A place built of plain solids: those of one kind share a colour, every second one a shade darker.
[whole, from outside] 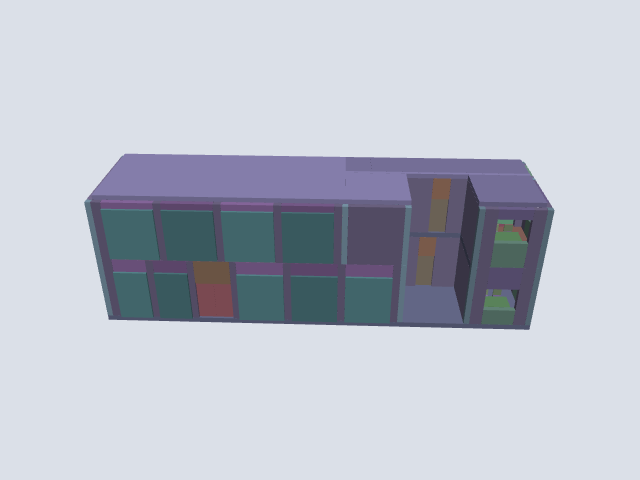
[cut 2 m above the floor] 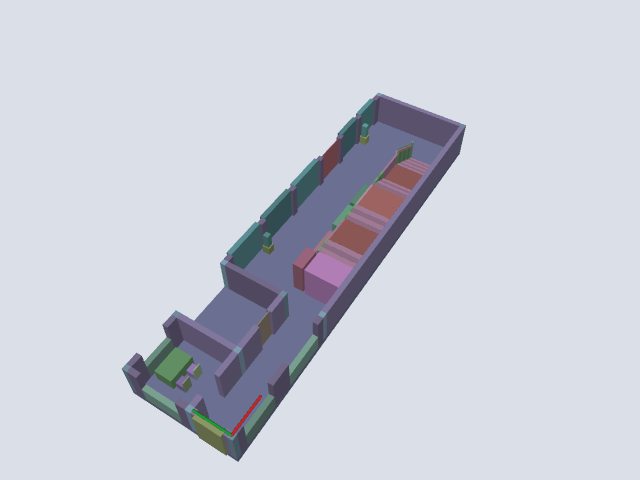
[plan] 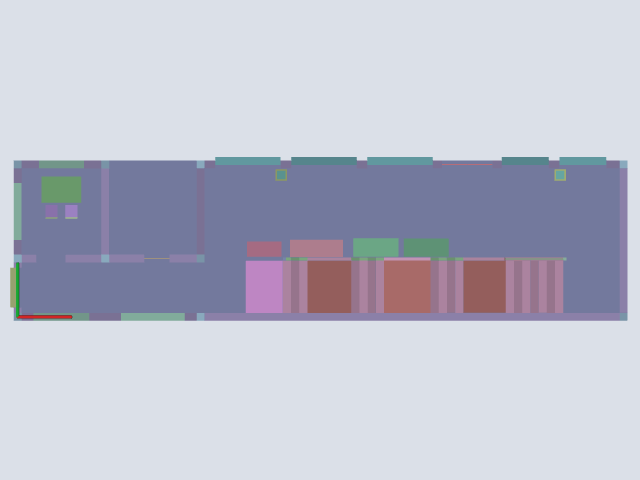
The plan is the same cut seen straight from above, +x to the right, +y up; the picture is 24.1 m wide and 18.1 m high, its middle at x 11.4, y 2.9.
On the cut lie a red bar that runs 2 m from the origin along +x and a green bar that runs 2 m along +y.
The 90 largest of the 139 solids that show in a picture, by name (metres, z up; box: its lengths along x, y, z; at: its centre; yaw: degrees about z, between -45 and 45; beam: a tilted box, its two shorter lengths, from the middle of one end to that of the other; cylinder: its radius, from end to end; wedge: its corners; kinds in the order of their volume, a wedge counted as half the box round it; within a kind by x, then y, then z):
{
 "wall_1": {"box": [0.3, 0.55, 3.65], "at": [0.0, 2.62, 1.83]},
 "wall_2": {"box": [0.3, 0.55, 3.65], "at": [0.0, 5.33, 1.83]},
 "wall_3": {"box": [0.45, 0.3, 3.65], "at": [0.38, 0.0, 1.83]},
 "wall_4": {"box": [0.55, 0.3, 3.35], "at": [0.42, 2.2, 1.68]},
 "wall_5": {"box": [0.65, 0.3, 3.65], "at": [0.47, 5.75, 1.83]},
 "wall_6": {"box": [0.65, 0.3, 3.34], "at": [0.47, 5.75, 5.32]},
 "wall_7": {"box": [1.35, 0.3, 3.35], "at": [2.48, 2.2, 1.68]},
 "wall_8": {"box": [0.65, 0.3, 3.65], "at": [2.83, 5.75, 1.83]},
 "wall_9": {"box": [0.65, 0.3, 3.34], "at": [2.83, 5.75, 5.32]},
 "wall_10": {"box": [1.2, 0.3, 3.65], "at": [3.3, 0.0, 1.83]},
 "wall_11": {"box": [0.3, 3.25, 3.35], "at": [3.3, 3.98, 1.68]},
 "wall_12": {"box": [0.3, 3.25, 3.34], "at": [3.3, 3.98, 5.32]},
 "wall_13": {"box": [0.88, 0.3, 3.34], "at": [3.89, 2.2, 5.32]},
 "wall_14": {"box": [1.33, 0.3, 3.35], "at": [4.11, 2.2, 1.68]},
 "wall_15": {"box": [1.48, 0.3, 3.34], "at": [6.01, 2.2, 5.32]},
 "wall_16": {"box": [1.03, 0.3, 3.35], "at": [6.24, 2.2, 1.68]},
 "wall_17": {"box": [0.45, 0.3, 3.65], "at": [6.53, 0.0, 1.83]},
 "wall_18": {"box": [0.3, 3.25, 3.35], "at": [6.9, 3.98, 1.68]},
 "wall_19": {"box": [0.4, 0.3, 3.65], "at": [7.25, 5.75, 1.83]},
 "wall_20": {"box": [2.8, 0.3, 3.34], "at": [8.45, 5.75, 5.32]},
 "wall_21": {"box": [0.4, 0.3, 3.65], "at": [10.12, 5.75, 1.83]},
 "wall_22": {"box": [0.4, 0.3, 3.65], "at": [12.98, 5.75, 1.83]},
 "wall_23": {"box": [0.4, 0.3, 3.34], "at": [13.36, 5.75, 5.32]},
 "wall_24": {"box": [15.65, 0.3, 3.65], "at": [14.88, 0.0, 1.83]},
 "wall_25": {"box": [0.4, 0.3, 3.34], "at": [16.37, 5.75, 5.32]},
 "wall_26": {"box": [0.4, 0.3, 3.65], "at": [20.23, 5.75, 1.83]},
 "wall_27": {"box": [0.5, 0.3, 3.65], "at": [22.45, 5.75, 1.83]},
 "wall_28": {"box": [0.5, 0.3, 3.34], "at": [22.45, 5.75, 5.32]},
 "wall_29": {"box": [0.3, 5.45, 3.65], "at": [22.85, 2.88, 1.83]},
 "wall_30": {"box": [0.3, 5.45, 3.34], "at": [22.85, 2.88, 5.32]},
 "floor_slab_1": {"box": [3.3, 3.25, 0.3], "at": [1.8, 3.98, 3.5]},
 "floor_slab_2": {"box": [9.85, 0.23, 0.3], "at": [5.08, 2.24, 3.5]},
 "floor_slab_3": {"box": [23.15, 6.05, 0.3], "at": [11.43, 2.88, -0.15]},
 "roof_slab_1": {"box": [3.3, 3.25, 0.25], "at": [1.8, 3.98, 7.12]},
 "roof_slab_2": {"box": [8.45, 1.97, 0.25], "at": [4.38, 1.14, 7.12]},
 "roof_slab_3": {"box": [9.85, 0.23, 0.25], "at": [5.08, 2.24, 7.12]},
 "roof_slab_4": {"box": [3.25, 3.25, 0.25], "at": [8.38, 3.98, 7.12]},
 "roof_slab_5": {"box": [1.4, 1.97, 0.25], "at": [9.3, 1.14, 7.12]},
 "roof_slab_6": {"box": [12.7, 5.45, 0.25], "at": [16.35, 2.88, 7.12]},
 "landing_slab_1": {"box": [1.65, 1.97, 2.99], "at": [11.75, 1.14, 1.49]},
 "landing_slab_2": {"box": [1.75, 1.97, 2.16], "at": [14.69, 1.14, 1.08]},
 "landing_slab_3": {"box": [1.6, 1.97, 1.33], "at": [17.6, 1.14, 0.66]},
 "tread_slab_1": {"box": [0.31, 1.97, 3.49], "at": [10.15, 1.14, 1.74]},
 "tread_slab_2": {"box": [0.31, 1.97, 3.32], "at": [10.46, 1.14, 1.66]},
 "tread_slab_3": {"box": [0.31, 1.97, 3.15], "at": [10.77, 1.14, 1.58]},
 "tread_slab_4": {"box": [0.31, 1.97, 2.82], "at": [12.73, 1.14, 1.41]},
 "tread_slab_5": {"box": [0.31, 1.97, 2.66], "at": [13.04, 1.14, 1.33]},
 "tread_slab_6": {"box": [0.31, 1.97, 2.49], "at": [13.35, 1.14, 1.24]},
 "tread_slab_7": {"box": [0.31, 1.97, 2.32], "at": [13.66, 1.14, 1.16]},
 "tread_slab_8": {"box": [0.31, 1.97, 1.99], "at": [15.72, 1.14, 1.0]},
 "tread_slab_9": {"box": [0.31, 1.97, 1.83], "at": [16.03, 1.14, 0.91]},
 "tread_slab_10": {"box": [0.31, 1.97, 1.66], "at": [16.34, 1.14, 0.83]},
 "tread_slab_11": {"box": [0.31, 1.97, 1.49], "at": [16.65, 1.14, 0.75]},
 "tread_slab_12": {"box": [0.31, 1.97, 1.16], "at": [18.56, 1.14, 0.58]},
 "tread_slab_13": {"box": [0.31, 1.97, 1.0], "at": [18.87, 1.14, 0.5]},
 "tread_slab_14": {"box": [0.31, 1.97, 0.83], "at": [19.18, 1.14, 0.41]},
 "tread_slab_15": {"box": [0.31, 1.97, 0.66], "at": [19.49, 1.14, 0.33]},
 "front_pane_1": {"box": [2.47, 0.3, 2.9], "at": [8.68, 5.88, 1.45]},
 "front_pane_2": {"box": [2.47, 0.3, 2.9], "at": [11.55, 5.88, 1.45]},
 "front_pane_3": {"box": [2.61, 0.3, 2.89], "at": [11.86, 5.88, 5.2]},
 "front_pane_4": {"box": [2.47, 0.3, 2.9], "at": [14.42, 5.88, 1.45]},
 "front_pane_5": {"box": [2.61, 0.3, 2.89], "at": [14.87, 5.88, 5.2]},
 "front_pane_6": {"box": [2.61, 0.3, 2.89], "at": [17.88, 5.88, 5.2]},
 "front_pane_7": {"box": [1.78, 0.3, 2.9], "at": [19.14, 5.88, 1.45]},
 "front_pane_8": {"box": [2.61, 0.3, 2.89], "at": [20.89, 5.88, 5.2]},
 "front_pane_9": {"box": [1.78, 0.3, 2.9], "at": [21.31, 5.88, 1.45]},
 "landing_top_slab_1": {"box": [1.4, 1.97, 3.65], "at": [9.3, 1.14, 1.83]},
 "deck_room_slab_1": {"box": [3.0, 3.25, 0.53], "at": [1.65, 3.98, 3.87]},
 "wall_sill_win_1": {"box": [0.3, 2.15, 0.95], "at": [0.0, 3.98, 0.47]},
 "wall_sill_win_2": {"box": [0.3, 2.15, 1.43], "at": [0.0, 3.98, 4.37]},
 "wall_sill_win_3": {"box": [2.1, 0.3, 0.95], "at": [1.65, 0.0, 0.47]},
 "wall_sill_win_4": {"box": [1.7, 0.3, 0.95], "at": [1.65, 5.75, 0.47]},
 "wall_sill_win_5": {"box": [1.7, 0.3, 1.43], "at": [1.65, 5.75, 4.37]},
 "wall_sill_win_6": {"box": [2.4, 0.3, 0.95], "at": [5.1, 0.0, 0.47]},
 "deck_corr_slab_1": {"box": [3.15, 1.9, 0.53], "at": [1.73, 1.1, 3.87]},
 "reg_desk_body_1": {"box": [1.7, 0.7, 1.05], "at": [13.51, 2.61, 0.52]},
 "reg_desk_body_2": {"box": [1.7, 0.7, 1.05], "at": [15.41, 2.61, 0.52]},
 "room_table_body_1": {"box": [1.5, 1.0, 0.74], "at": [1.65, 4.8, 0.37]},
 "room_table_body_2": {"box": [1.5, 1.0, 0.74], "at": [1.65, 4.8, 4.5]},
 "parapet_land_panel_1": {"box": [1.65, 0.12, 3.99], "at": [11.75, 2.18, 1.99]},
 "parapet_land_panel_2": {"box": [1.75, 0.12, 3.16], "at": [14.69, 2.18, 1.58]},
 "parapet_land_panel_3": {"box": [1.6, 0.12, 2.33], "at": [17.6, 2.18, 1.16]},
 "wall_head_front_1": {"box": [2.47, 0.3, 0.75], "at": [8.68, 5.75, 3.28]},
 "wall_head_front_2": {"box": [2.47, 0.3, 0.75], "at": [11.55, 5.75, 3.28]},
 "wall_head_front_3": {"box": [2.47, 0.3, 0.75], "at": [14.42, 5.75, 3.28]},
 "coat_rack_body_1": {"box": [1.3, 0.58, 1.95], "at": [9.3, 2.55, 0.97]},
 "coffee_counter_body_1": {"box": [2.0, 0.65, 0.92], "at": [11.27, 2.59, 0.46]},
 "corr_end_pane_1": {"box": [0.3, 1.5, 2.4], "at": [-0.13, 1.1, 1.2]},
 "wall_head_entrance_1": {"box": [1.9, 0.3, 1.4], "at": [16.95, 5.75, 2.95]},
 "wall_head_win_1": {"box": [1.7, 0.3, 1.35], "at": [1.65, 5.75, 2.98]}
}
